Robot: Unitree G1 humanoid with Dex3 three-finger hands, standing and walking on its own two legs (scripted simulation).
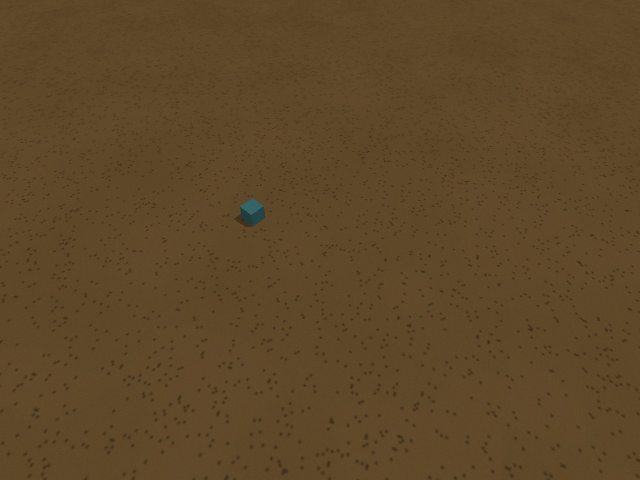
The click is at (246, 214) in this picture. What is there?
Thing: cube
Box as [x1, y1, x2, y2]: [240, 198, 264, 225]
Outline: 252,198 240,206 242,218 250,224 254,225 264,217 263,206
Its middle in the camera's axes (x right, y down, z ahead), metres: -0.29 -0.11 +1.68
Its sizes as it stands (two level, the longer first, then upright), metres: 0.072 0.072 0.072
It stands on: the floor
